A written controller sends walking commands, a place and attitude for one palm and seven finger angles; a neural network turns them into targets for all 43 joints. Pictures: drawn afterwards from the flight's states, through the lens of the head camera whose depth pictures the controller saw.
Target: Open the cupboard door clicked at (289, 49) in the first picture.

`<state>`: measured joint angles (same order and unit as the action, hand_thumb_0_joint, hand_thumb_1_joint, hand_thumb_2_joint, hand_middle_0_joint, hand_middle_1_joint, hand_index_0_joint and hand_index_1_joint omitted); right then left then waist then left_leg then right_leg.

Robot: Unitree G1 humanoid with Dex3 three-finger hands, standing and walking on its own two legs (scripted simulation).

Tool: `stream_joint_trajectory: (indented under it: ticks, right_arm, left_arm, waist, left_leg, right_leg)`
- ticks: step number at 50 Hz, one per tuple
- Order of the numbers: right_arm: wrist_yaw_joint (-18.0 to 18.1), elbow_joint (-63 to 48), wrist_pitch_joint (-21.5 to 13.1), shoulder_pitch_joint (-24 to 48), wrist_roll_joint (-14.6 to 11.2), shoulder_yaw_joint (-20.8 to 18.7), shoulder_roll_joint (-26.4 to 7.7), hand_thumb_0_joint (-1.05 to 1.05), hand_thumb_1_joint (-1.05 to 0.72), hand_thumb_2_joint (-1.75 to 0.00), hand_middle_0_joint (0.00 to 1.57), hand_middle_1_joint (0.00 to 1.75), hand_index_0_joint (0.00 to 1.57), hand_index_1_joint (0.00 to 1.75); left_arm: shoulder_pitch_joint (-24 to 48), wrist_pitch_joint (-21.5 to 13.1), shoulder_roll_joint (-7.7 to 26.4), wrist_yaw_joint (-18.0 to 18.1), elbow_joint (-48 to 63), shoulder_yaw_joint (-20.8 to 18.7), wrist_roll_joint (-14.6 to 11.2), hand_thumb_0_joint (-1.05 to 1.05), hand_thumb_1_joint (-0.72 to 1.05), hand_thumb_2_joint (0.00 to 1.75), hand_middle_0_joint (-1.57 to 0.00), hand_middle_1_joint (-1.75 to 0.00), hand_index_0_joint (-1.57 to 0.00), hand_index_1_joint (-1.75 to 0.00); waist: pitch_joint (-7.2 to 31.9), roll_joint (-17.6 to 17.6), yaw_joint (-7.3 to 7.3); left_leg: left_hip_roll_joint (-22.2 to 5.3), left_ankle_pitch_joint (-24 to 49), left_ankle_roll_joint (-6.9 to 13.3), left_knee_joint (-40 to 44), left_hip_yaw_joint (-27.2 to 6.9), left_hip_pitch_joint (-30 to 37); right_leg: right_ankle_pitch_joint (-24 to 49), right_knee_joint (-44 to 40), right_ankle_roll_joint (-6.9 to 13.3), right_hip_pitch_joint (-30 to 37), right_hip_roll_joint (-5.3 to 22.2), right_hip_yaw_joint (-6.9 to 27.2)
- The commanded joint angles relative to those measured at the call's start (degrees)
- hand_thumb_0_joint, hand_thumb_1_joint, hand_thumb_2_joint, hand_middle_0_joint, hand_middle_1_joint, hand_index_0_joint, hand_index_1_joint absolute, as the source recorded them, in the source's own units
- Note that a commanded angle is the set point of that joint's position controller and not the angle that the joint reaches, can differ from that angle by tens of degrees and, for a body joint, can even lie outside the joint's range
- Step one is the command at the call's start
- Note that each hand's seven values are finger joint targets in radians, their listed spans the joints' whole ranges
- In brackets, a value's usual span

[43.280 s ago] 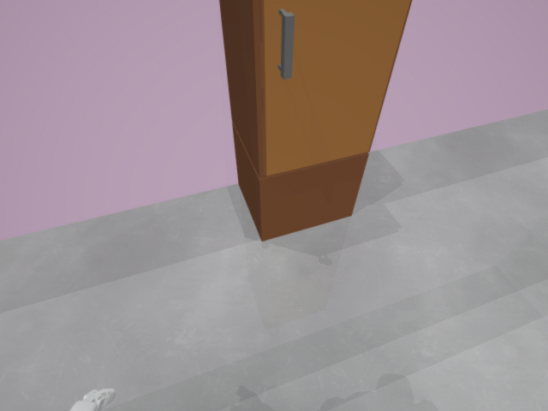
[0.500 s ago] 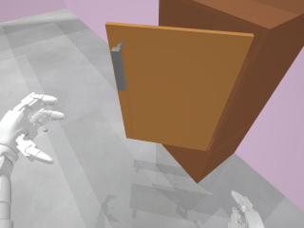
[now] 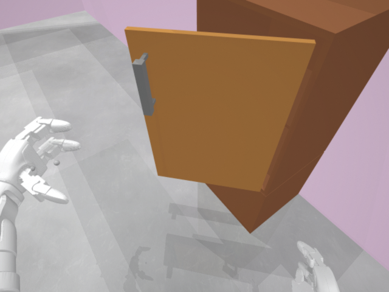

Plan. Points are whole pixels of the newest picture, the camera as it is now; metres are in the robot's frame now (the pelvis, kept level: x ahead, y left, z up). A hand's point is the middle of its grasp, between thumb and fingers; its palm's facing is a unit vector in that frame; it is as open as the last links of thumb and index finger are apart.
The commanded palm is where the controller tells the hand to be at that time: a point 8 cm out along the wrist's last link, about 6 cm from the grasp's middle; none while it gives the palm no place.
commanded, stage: move the hooked fingers beside the handle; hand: left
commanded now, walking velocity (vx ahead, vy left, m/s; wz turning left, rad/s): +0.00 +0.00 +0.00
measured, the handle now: (146, 85) +0.57 +0.17 +0.12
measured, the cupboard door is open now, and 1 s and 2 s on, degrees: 43 43 43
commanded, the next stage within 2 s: none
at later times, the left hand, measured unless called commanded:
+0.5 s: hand (80, 130) +0.39 +0.27 +0.13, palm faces -0.08 -1.00 -0.02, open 14.0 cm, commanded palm +0.37 +0.32 +0.14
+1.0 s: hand (103, 106) +0.45 +0.24 +0.15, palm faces -0.11 -0.99 +0.00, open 14.0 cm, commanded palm +0.44 +0.29 +0.13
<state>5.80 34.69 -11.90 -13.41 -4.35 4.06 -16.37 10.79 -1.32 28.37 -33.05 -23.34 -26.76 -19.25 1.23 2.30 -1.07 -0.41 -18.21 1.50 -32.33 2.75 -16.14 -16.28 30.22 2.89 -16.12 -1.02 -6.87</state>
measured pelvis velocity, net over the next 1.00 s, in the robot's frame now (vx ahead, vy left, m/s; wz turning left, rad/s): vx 0.00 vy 0.02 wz -0.02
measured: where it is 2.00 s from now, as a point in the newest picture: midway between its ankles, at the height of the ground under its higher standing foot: outside the picture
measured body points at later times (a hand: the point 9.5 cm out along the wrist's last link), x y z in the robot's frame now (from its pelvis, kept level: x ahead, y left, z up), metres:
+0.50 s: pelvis +0.00 +0.02 +0.00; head +0.04 +0.01 +0.45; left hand +0.39 +0.33 +0.14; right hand +0.09 -0.26 -0.10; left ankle -0.01 +0.10 -0.73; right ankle +0.00 -0.08 -0.73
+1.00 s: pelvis +0.00 +0.02 +0.00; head +0.06 +0.03 +0.44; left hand +0.45 +0.30 +0.15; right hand +0.06 -0.25 -0.11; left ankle -0.01 +0.10 -0.73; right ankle +0.00 -0.08 -0.73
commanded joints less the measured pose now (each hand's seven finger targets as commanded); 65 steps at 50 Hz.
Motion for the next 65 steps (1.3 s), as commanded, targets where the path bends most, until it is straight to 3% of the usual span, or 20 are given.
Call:
stream_joint_trajectory:
  ticks: [1, 5, 8, 13, 16, 20, 23, 27, 29, 33, 36, 42, 43, 48, 51, 53, 58, 59, 61, 65]
  right_arm:
    - [1.28, -7.01, -2.61, 2.63, -0.34, -3.34, -7.75, 0.0, -0.9, -0.9, 0.2, 0.3, 0.2, 0.3]
    - [1.67, -6.08, -2.19, 1.31, -0.67, -3.49, -8.75, 0.0, -0.9, -0.9, 0.2, 0.3, 0.2, 0.3]
    - [1.43, -6.55, -2.06, 0.93, -0.45, -3.61, -8.8, 0.0, -0.9, -0.9, 0.2, 0.3, 0.2, 0.3]
    - [0.82, -6.39, -1.01, -1.35, -0.09, -3.85, -9.3, 0.0, -0.9, -0.9, 0.2, 0.3, 0.2, 0.3]
    - [0.26, -6.61, -0.43, -2.32, 0.08, -4.04, -9.63, 0.0, -0.9, -0.9, 0.2, 0.3, 0.2, 0.3]
    - [0.02, -6.59, 0.25, -3.92, -0.12, -4.33, -9.56, 0.0, -0.9, -0.9, 0.2, 0.3, 0.2, 0.3]
    - [0.02, -6.13, 0.67, -5.0, -0.17, -4.57, -9.82, 0.0, -0.9, -0.9, 0.2, 0.3, 0.2, 0.3]
    - [0.08, -5.42, 1.0, -6.56, 0.26, -4.86, -9.98, 0.0, -0.9, -0.9, 0.2, 0.3, 0.2, 0.3]
    - [-0.08, -4.81, 1.19, -6.91, 0.33, -4.89, -9.84, 0.0, -0.9, -0.9, 0.2, 0.3, 0.2, 0.3]
    - [-0.4, -3.84, 2.51, -7.81, 0.51, -4.82, -10.09, 0.0, -0.9, -0.9, 0.2, 0.3, 0.2, 0.3]
    - [-0.39, -3.51, 3.49, -8.31, 0.57, -4.78, -10.15, 0.0, -0.9, -0.9, 0.2, 0.3, 0.2, 0.3]
    - [-0.41, -2.36, 4.4, -10.38, 1.27, -4.93, -10.37, 0.0, -0.9, -0.9, 0.2, 0.3, 0.2, 0.3]
    - [-0.45, -2.28, 4.51, -10.27, 1.24, -4.86, -10.13, 0.0, -0.9, -0.9, 0.2, 0.3, 0.2, 0.3]
    - [-0.57, -0.45, 5.84, -11.92, 1.37, -4.84, -10.84, 0.0, -0.9, -0.9, 0.2, 0.3, 0.2, 0.3]
    - [-0.65, -0.2, 6.66, -12.89, 1.51, -4.81, -10.92, 0.0, -0.9, -0.9, 0.2, 0.3, 0.2, 0.3]
    - [-0.64, -0.04, 7.14, -13.88, 1.69, -4.85, -11.55, 0.0, -0.9, -0.9, 0.2, 0.3, 0.2, 0.3]
    - [-0.66, 0.38, 8.09, -15.78, 2.01, -4.94, -11.74, 0.0, -0.9, -0.9, 0.2, 0.3, 0.2, 0.3]
    - [-0.7, 0.6, 8.25, -16.14, 2.08, -4.95, -11.69, 0.0, -0.9, -0.9, 0.2, 0.3, 0.2, 0.3]
    - [-0.58, 0.8, 9.17, -17.23, 2.12, -4.94, -12.13, 0.0, -0.9, -0.9, 0.2, 0.3, 0.2, 0.3]
    - [-0.69, 0.69, 10.31, -18.17, 1.93, -4.66, -12.32, 0.0, -0.9, -0.9, 0.2, 0.3, 0.2, 0.3]
  left_arm:
    - [24.02, -4.34, 18.81, 0.0, 6.45, -4.3, -1.62, 0.0, -0.5, 0.3, -0.3, -1.2, -0.3, -1.2]
    - [29.59, -3.96, 18.3, -1.12, -0.71, -1.01, -0.19, 0.0, -0.5, 0.3, -0.3, -1.2, -0.3, -1.2]
    - [33.24, -4.73, 18.84, -1.23, -0.63, -0.37, 0.07, 0.0, -0.5, 0.3, -0.3, -1.2, -0.3, -1.2]
    - [33.76, -6.43, 23.42, -0.06, -5.94, -5.22, 0.17, 0.0, -0.5, 0.3, -0.3, -1.2, -0.3, -1.2]
    - [34.06, -6.88, 25.29, 0.66, -7.62, -6.45, 0.88, 0.0, -0.5, 0.3, -0.3, -1.2, -0.3, -1.2]
    - [37.51, -7.06, 21.72, 1.07, -8.19, -2.18, 2.41, 0.0, -0.5, 0.3, -0.3, -1.2, -0.3, -1.2]
    - [42.25, -7.58, 19.84, 1.13, -8.17, 0.46, 2.5, 0.0, -0.5, 0.3, -0.3, -1.2, -0.3, -1.2]
    - [45.32, -8.9, 20.05, 2.27, -5.86, 0.21, 2.41, 0.0, -0.5, 0.3, -0.3, -1.2, -0.3, -1.2]
    - [44.79, -8.85, 17.47, 2.94, -7.01, 1.66, 2.42, 0.0, -0.5, 0.3, -0.3, -1.2, -0.3, -1.2]
    - [45.31, -7.66, 18.92, 4.58, -13.64, 0.33, 3.57, 0.0, -0.5, 0.3, -0.3, -1.2, -0.3, -1.2]
    - [50.08, -7.96, 18.93, 5.73, -16.39, 1.85, 5.13, 0.0, -0.5, 0.3, -0.3, -1.2, -0.3, -1.2]
    - [58.14, -12.62, 20.45, 6.48, -16.62, 1.42, 5.75, 0.0, -0.5, 0.3, -0.3, -1.2, -0.3, -1.2]
    - [58.41, -12.9, 18.0, 6.22, -17.42, 3.33, 5.7, 0.0, -0.5, 0.3, -0.3, -1.2, -0.3, -1.2]
    - [61.05, -12.47, 19.51, 6.39, -27.38, 2.81, 6.8, 0.0, -0.5, 0.3, -0.3, -1.2, -0.3, -1.2]
    - [63.88, -12.46, 17.85, 6.77, -30.48, 5.06, 7.52, 0.0, -0.5, 0.3, -0.3, -1.2, -0.3, -1.2]
    - [65.9, -13.21, 22.5, 7.13, -31.72, 2.32, 8.39, 0.0, -0.5, 0.3, -0.3, -1.2, -0.3, -1.2]
    - [72.21, -16.3, 26.34, 7.12, -31.15, 0.48, 8.93, 0.0, -0.5, 0.3, -0.3, -1.2, -0.3, -1.2]
    - [73.0, -16.61, 26.85, 6.95, -31.52, 0.29, 9.36, 0.0, -0.5, 0.3, -0.3, -1.2, -0.3, -1.2]
    - [72.06, -16.32, 29.86, 6.81, -34.83, -1.7, 9.59, 0.0, -0.5, 0.3, -0.3, -1.2, -0.3, -1.2]
    - [72.32, -14.24, 29.59, 5.6, -39.81, 0.63, 11.23, 0.0, -0.5, 0.3, -0.3, -1.2, -0.3, -1.2]
  waist:
    - [11.44, 1.82, 1.96]
    - [11.5, 2.2, 3.32]
    - [15.73, 3.18, 2.87]
    - [17.88, -1.61, 1.89]
    - [17.93, 0.55, 0.95]
    - [17.26, 4.12, 2.65]
    - [17.57, 3.42, 3.9]
    - [21.77, 4.07, 3.89]
    - [21.48, 4.24, 4.04]
    - [17.99, 0.55, 3.96]
    - [16.16, 2.31, 4.69]
    - [23.3, 3.25, 5.84]
    - [23.69, 4.88, 6.13]
    - [19.48, 2.13, 7.02]
    - [18.08, 1.93, 8.24]
    - [19.96, 1.43, 8.18]
    - [26.6, 2.3, 9.28]
    - [26.9, 4.87, 9.21]
    - [26.48, 2.15, 9.29]
    - [22.66, 4.45, 10.4]
  left_leg:
    - [0.64, 13.97, 0.85, 1.95, -3.34, 2.86]
    - [0.76, 11.63, 0.83, 1.7, -3.67, 1.51]
    - [0.87, 13.13, 0.97, 1.18, -3.91, 2.73]
    - [0.75, 14.5, 1.02, 1.11, -3.86, 0.03]
    - [0.68, 16.19, 0.86, 1.04, -3.72, -0.93]
    - [0.27, 17.23, 0.68, 1.35, -3.78, 1.63]
    - [0.02, 17.38, 0.7, 1.51, -4.28, 3.04]
    - [-0.56, 22.38, 0.05, 1.33, -5.61, 7.88]
    - [-0.95, 25.18, -0.51, 1.4, -6.11, 9.18]
    - [-0.79, 23.2, -0.36, 2.07, -5.6, 4.96]
    - [-0.91, 22.14, -0.56, 1.98, -5.49, 4.38]
    - [-1.44, 26.36, -1.21, 0.5, -6.57, 9.28]
    - [-1.53, 27.5, -1.44, 0.27, -6.66, 10.4]
    - [-1.17, 23.37, -0.82, 0.16, -6.19, 4.77]
    - [-1.11, 22.34, -0.44, -0.5, -5.75, 2.91]
    - [-0.92, 20.69, -0.34, -0.75, -5.97, 1.25]
    - [-0.66, 21.83, 0.32, -2.33, -5.45, 1.34]
    - [-0.62, 22.14, 0.16, -2.59, -5.47, 1.58]
    - [-0.67, 22.37, 0.63, -3.19, -5.09, -0.75]
    - [-0.18, 18.86, 1.09, -3.52, -4.25, -4.89]
  right_leg:
    - [16.39, -3.46, -2.28, 3.28, 1.95, 7.43]
    - [12.72, -3.11, -2.11, 0.55, 2.08, 6.9]
    - [14.12, -2.27, -1.74, 1.61, 2.07, 7.3]
    - [16.38, -1.09, -1.68, 3.99, 1.85, 6.94]
    - [18.22, -0.33, -1.35, 4.65, 1.93, 6.9]
    - [17.29, -0.52, -1.21, 0.21, 1.34, 5.88]
    - [16.24, -0.78, -1.1, -1.36, 0.93, 5.48]
    - [17.2, -0.59, -0.87, -2.22, 0.56, 4.91]
    - [17.64, -0.59, -0.83, -3.27, 0.57, 4.44]
    - [17.8, -0.82, -0.92, -2.8, 0.65, 4.46]
    - [16.33, -0.68, -0.69, -4.53, 0.92, 4.51]
    - [17.4, 0.04, -0.88, -4.98, 0.43, 4.81]
    - [17.37, 0.2, -0.9, -5.97, 0.44, 4.76]
    - [16.57, 0.35, -0.97, -7.06, 0.55, 4.7]
    - [16.49, 0.67, -1.01, -8.62, 0.68, 4.79]
    - [16.2, 1.18, -1.13, -7.55, 0.52, 5.18]
    - [19.79, 2.04, -1.61, -4.67, 0.3, 6.38]
    - [19.75, 2.22, -1.49, -5.27, 0.34, 6.42]
    - [21.27, 2.53, -1.51, -4.1, 0.23, 6.44]
    - [20.16, 2.14, -1.81, -6.29, 0.3, 6.9]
